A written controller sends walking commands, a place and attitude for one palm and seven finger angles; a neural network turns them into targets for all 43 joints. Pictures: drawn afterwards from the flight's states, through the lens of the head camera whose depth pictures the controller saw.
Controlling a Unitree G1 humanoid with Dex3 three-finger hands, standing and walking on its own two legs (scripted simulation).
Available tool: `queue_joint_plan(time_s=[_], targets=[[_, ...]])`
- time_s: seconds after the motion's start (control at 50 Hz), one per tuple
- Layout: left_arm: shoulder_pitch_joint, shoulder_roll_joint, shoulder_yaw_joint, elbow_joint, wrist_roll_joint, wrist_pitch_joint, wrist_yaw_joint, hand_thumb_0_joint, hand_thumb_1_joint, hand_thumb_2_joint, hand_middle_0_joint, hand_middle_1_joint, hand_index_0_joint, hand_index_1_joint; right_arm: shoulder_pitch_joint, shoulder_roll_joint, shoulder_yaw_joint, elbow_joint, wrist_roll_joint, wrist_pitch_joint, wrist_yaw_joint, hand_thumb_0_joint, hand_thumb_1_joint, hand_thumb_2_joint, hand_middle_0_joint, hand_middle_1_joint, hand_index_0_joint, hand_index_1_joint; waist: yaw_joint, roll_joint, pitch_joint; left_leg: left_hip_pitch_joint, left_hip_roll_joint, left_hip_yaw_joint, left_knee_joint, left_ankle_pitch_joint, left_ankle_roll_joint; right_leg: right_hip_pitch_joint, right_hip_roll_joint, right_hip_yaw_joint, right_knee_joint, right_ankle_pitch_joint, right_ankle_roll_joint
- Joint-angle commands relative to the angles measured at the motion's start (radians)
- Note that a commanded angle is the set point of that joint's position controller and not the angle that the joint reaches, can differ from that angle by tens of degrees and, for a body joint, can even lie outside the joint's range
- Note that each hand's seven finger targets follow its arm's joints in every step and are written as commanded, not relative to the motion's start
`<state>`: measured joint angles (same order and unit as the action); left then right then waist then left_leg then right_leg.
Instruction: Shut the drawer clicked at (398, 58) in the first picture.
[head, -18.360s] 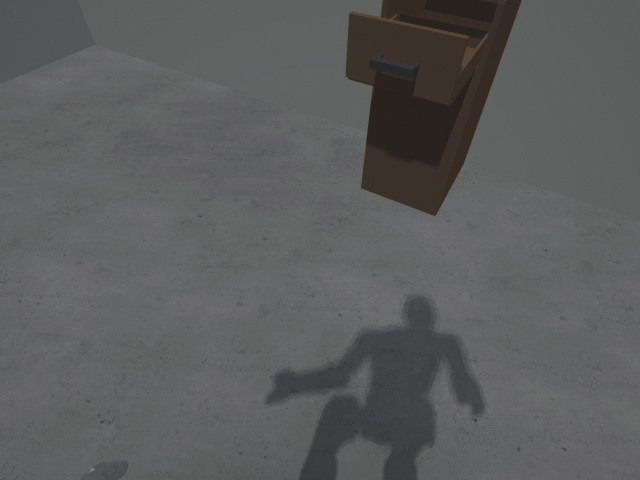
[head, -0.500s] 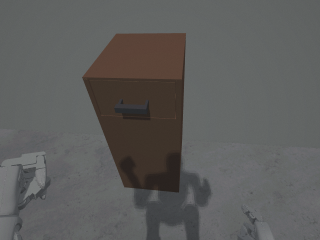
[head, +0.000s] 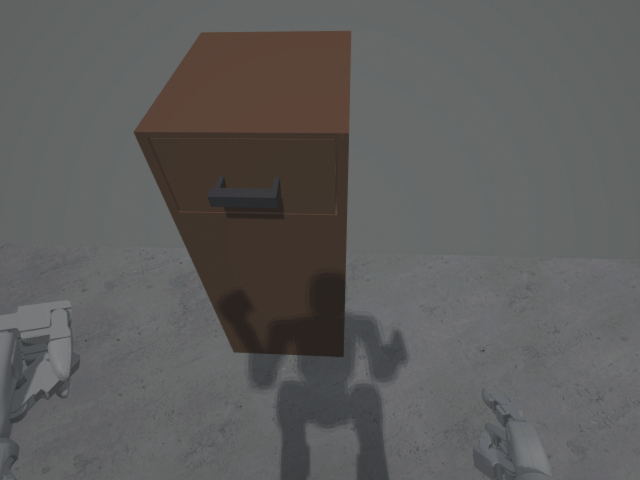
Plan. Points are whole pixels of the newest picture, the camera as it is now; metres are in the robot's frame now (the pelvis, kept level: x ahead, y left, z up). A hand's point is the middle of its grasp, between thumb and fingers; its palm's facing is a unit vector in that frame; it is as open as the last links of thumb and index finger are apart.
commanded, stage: step back with the hand held close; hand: left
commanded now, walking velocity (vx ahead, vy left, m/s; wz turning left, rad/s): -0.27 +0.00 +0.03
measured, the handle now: (246, 189) +0.60 +0.19 +0.00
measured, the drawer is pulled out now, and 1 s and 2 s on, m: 0.00 0.00 0.00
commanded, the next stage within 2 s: stop stepping back and stand still in 1.16 s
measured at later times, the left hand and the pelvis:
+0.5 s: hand out of the picture +0.11 +0.26 +0.15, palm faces +0.36 -0.81 -0.47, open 3.2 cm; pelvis -0.07 +0.02 -0.01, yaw +1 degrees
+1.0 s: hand out of the picture +0.04 +0.27 +0.16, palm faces +0.37 -0.81 -0.45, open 3.2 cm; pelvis -0.14 +0.03 -0.02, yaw +4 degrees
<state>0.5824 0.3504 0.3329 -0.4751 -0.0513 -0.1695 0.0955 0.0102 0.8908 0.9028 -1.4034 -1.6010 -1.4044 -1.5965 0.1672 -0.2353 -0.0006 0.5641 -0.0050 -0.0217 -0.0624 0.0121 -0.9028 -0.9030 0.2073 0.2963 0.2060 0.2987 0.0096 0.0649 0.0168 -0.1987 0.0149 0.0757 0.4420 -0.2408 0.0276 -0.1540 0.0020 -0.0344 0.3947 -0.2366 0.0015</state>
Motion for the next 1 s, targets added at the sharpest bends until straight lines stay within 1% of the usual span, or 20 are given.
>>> queue_joint_plan(time_s=[0.0,0.08,0.16,0.32,0.38,0.46,0.5,0.52,0.54,0.58,0.62,0.66,0.72,0.78,0.82,0.88,0.92,0.94,0.96,0.98], targets=[[0.061,0.188,0.148,-0.233,-0.011,-0.06,0.026,0.0,0.9,0.9,-1.4,-1.6,-1.4,-1.6,-0.091,-0.098,-0.055,-0.177,0.01,-0.014,-0.01,0.0,-0.9,-0.9,0.2,0.3,0.2,0.3,0.006,-0.061,-0.19,0.061,0.069,-0.081,-0.011,0.445,0.019,0.04,-0.065,0.051,0.036,0.457,0.005],[0.078,0.204,0.163,-0.277,-0.01,-0.065,0.036,0.0,0.9,0.9,-1.4,-1.6,-1.4,-1.6,-0.088,-0.099,-0.057,-0.191,0.011,-0.011,-0.018,0.0,-0.9,-0.9,0.2,0.3,0.2,0.3,0.011,-0.005,-0.189,0.012,0.082,-0.099,-0.03,0.436,0.02,0.034,-0.048,0.044,0.077,0.396,0.009],[0.08,0.193,0.154,-0.286,-0.007,-0.071,0.04,0.0,0.9,0.9,-1.4,-1.6,-1.4,-1.6,-0.079,-0.106,-0.059,-0.19,0.01,-0.023,-0.022,0.0,-0.9,-0.9,0.2,0.3,0.2,0.3,0.006,0.012,-0.159,-0.081,0.095,-0.12,-0.058,0.315,0.026,0.037,-0.035,0.05,0.101,0.305,0.01],[0.051,0.197,0.171,-0.281,0.012,-0.105,0.057,0.0,0.9,0.9,-1.4,-1.6,-1.4,-1.6,-0.073,-0.114,-0.065,-0.189,0.012,-0.064,-0.028,0.0,-0.9,-0.9,0.2,0.3,0.2,0.3,-0.009,-0.024,-0.084,-0.341,0.095,-0.156,-0.109,-0.202,0.053,0.069,-0.036,0.097,0.095,0.092,0.008],[0.031,0.182,0.148,-0.297,0.015,-0.121,0.061,0.0,0.9,0.9,-1.4,-1.6,-1.4,-1.6,-0.055,-0.113,-0.063,-0.183,0.011,-0.078,-0.025,0.0,-0.9,-0.9,0.2,0.3,0.2,0.3,-0.02,-0.066,-0.065,-0.302,0.066,-0.147,-0.046,-0.25,0.042,-0.04,-0.061,0.136,0.011,-0.054,-0.007],[0.027,0.19,0.152,-0.316,0.019,-0.139,0.071,0.0,0.9,0.9,-1.4,-1.6,-1.4,-1.6,-0.05,-0.116,-0.061,-0.169,0.002,-0.095,-0.03,0.0,-0.9,-0.9,0.2,0.3,0.2,0.3,-0.024,-0.027,-0.064,-0.259,0.076,-0.171,-0.056,-0.257,0.038,-0.109,-0.051,0.121,-0.01,-0.15,-0.007],[0.018,0.181,0.149,-0.315,0.024,-0.146,0.073,0.0,0.9,0.9,-1.4,-1.6,-1.4,-1.6,-0.054,-0.123,-0.059,-0.172,0.001,-0.102,-0.032,0.0,-0.9,-0.9,0.2,0.3,0.2,0.3,-0.023,0.025,-0.053,-0.341,0.114,-0.215,-0.136,-0.325,0.052,-0.041,-0.013,0.087,0.062,-0.127,0.007],[0.009,0.191,0.163,-0.33,0.032,-0.152,0.073,0.0,0.9,0.9,-1.4,-1.6,-1.4,-1.6,-0.068,-0.131,-0.061,-0.175,-0.001,-0.109,-0.035,0.0,-0.9,-0.9,0.2,0.3,0.2,0.3,-0.018,0.093,-0.061,-0.416,0.151,-0.264,-0.209,-0.395,0.068,0.042,0.019,0.067,0.148,-0.078,0.015],[0.025,0.195,0.18,-0.323,0.038,-0.156,0.074,0.0,0.9,0.9,-1.4,-1.6,-1.4,-1.6,-0.066,-0.123,-0.06,-0.175,0.003,-0.113,-0.037,0.0,-0.9,-0.9,0.2,0.3,0.2,0.3,-0.01,0.115,-0.08,-0.469,0.182,-0.29,-0.25,-0.429,0.083,0.113,0.042,0.051,0.239,-0.009,0.02],[0.041,0.204,0.199,-0.325,0.04,-0.163,0.068,0.0,0.9,0.9,-1.4,-1.6,-1.4,-1.6,-0.066,-0.116,-0.064,-0.178,0.002,-0.121,-0.035,0.0,-0.9,-0.9,0.2,0.3,0.2,0.3,-0.004,0.11,-0.107,-0.49,0.195,-0.295,-0.226,-0.367,0.096,0.154,0.053,0.066,0.299,0.1,0.022],[0.049,0.207,0.212,-0.309,0.042,-0.171,0.059,0.0,0.9,0.9,-1.4,-1.6,-1.4,-1.6,-0.069,-0.119,-0.071,-0.178,0.001,-0.129,-0.031,0.0,-0.9,-0.9,0.2,0.3,0.2,0.3,-0.006,0.082,-0.085,-0.545,0.188,-0.292,-0.203,-0.371,0.102,0.176,0.059,0.092,0.296,0.114,0.019],[0.059,0.196,0.197,-0.325,0.026,-0.182,0.049,0.0,0.9,0.9,-1.4,-1.6,-1.4,-1.6,-0.052,-0.116,-0.07,-0.161,0.002,-0.132,-0.024,0.0,-0.9,-0.9,0.2,0.3,0.2,0.3,-0.013,0.016,-0.118,-0.414,0.141,-0.24,-0.117,-0.188,0.079,0.096,0.037,0.128,0.222,0.206,0.005],[0.039,0.195,0.179,-0.35,0.019,-0.187,0.041,0.0,0.9,0.9,-1.4,-1.6,-1.4,-1.6,-0.048,-0.114,-0.075,-0.144,0.001,-0.132,-0.017,0.0,-0.9,-0.9,0.2,0.3,0.2,0.3,-0.019,-0.022,-0.185,-0.272,0.103,-0.182,-0.035,-0.078,0.047,0.012,0.001,0.172,0.161,0.236,-0.005],[0.039,0.212,0.187,-0.333,0.013,-0.189,0.043,0.0,0.9,0.9,-1.4,-1.6,-1.4,-1.6,-0.054,-0.107,-0.08,-0.143,0.003,-0.116,-0.013,0.0,-0.9,-0.9,0.2,0.3,0.2,0.3,-0.027,-0.086,-0.145,-0.234,0.058,-0.154,0.047,-0.198,0.029,-0.13,-0.053,0.246,0.032,0.014,-0.03],[0.015,0.239,0.197,-0.353,0.006,-0.197,0.055,0.0,0.9,0.9,-1.4,-1.6,-1.4,-1.6,-0.044,-0.104,-0.083,-0.127,0.0,-0.108,-0.014,0.0,-0.9,-0.9,0.2,0.3,0.2,0.3,-0.035,-0.113,-0.12,-0.105,0.011,-0.127,0.188,-0.16,-0.006,-0.328,-0.127,0.3,-0.083,-0.136,-0.076],[0.006,0.224,0.18,-0.305,0.005,-0.191,0.069,0.0,0.9,0.9,-1.4,-1.6,-1.4,-1.6,-0.046,-0.079,-0.079,-0.11,0.001,-0.086,-0.014,0.0,-0.9,-0.9,0.2,0.3,0.2,0.3,-0.047,-0.17,-0.093,-0.018,-0.016,-0.117,0.252,-0.089,-0.018,-0.448,-0.161,0.261,-0.11,-0.124,-0.088],[-0.001,0.229,0.18,-0.328,0.006,-0.198,0.073,0.0,0.9,0.9,-1.4,-1.6,-1.4,-1.6,-0.05,-0.091,-0.08,-0.114,0.003,-0.086,-0.019,0.0,-0.9,-0.9,0.2,0.3,0.2,0.3,-0.048,-0.076,-0.086,-0.026,0.021,-0.171,0.135,-0.117,-0.004,-0.441,-0.102,0.196,-0.046,-0.128,-0.06],[0.017,0.232,0.188,-0.325,0.007,-0.201,0.072,0.0,0.9,0.9,-1.4,-1.6,-1.4,-1.6,-0.054,-0.102,-0.076,-0.123,0.002,-0.088,-0.023,0.0,-0.9,-0.9,0.2,0.3,0.2,0.3,-0.047,0.006,-0.067,-0.082,0.079,-0.249,0.016,-0.195,0.017,-0.415,-0.036,0.145,0.031,-0.175,-0.033],[0.027,0.224,0.194,-0.332,0.013,-0.204,0.068,0.0,0.9,0.9,-1.4,-1.6,-1.4,-1.6,-0.075,-0.118,-0.073,-0.139,-0.002,-0.103,-0.026,0.0,-0.9,-0.9,0.2,0.3,0.2,0.3,-0.04,0.141,-0.073,-0.271,0.193,-0.384,-0.21,-0.408,0.061,-0.233,0.063,0.079,0.228,-0.184,0.003],[0.021,0.221,0.21,-0.341,0.025,-0.207,0.063,0.0,0.9,0.9,-1.4,-1.6,-1.4,-1.6,-0.089,-0.136,-0.077,-0.149,-0.008,-0.12,-0.028,0.0,-0.9,-0.9,0.2,0.3,0.2,0.3,-0.026,0.267,-0.1,-0.515,0.318,-0.539,-0.402,-0.64,0.125,-0.001,0.142,0.057,0.514,-0.159,0.02]])
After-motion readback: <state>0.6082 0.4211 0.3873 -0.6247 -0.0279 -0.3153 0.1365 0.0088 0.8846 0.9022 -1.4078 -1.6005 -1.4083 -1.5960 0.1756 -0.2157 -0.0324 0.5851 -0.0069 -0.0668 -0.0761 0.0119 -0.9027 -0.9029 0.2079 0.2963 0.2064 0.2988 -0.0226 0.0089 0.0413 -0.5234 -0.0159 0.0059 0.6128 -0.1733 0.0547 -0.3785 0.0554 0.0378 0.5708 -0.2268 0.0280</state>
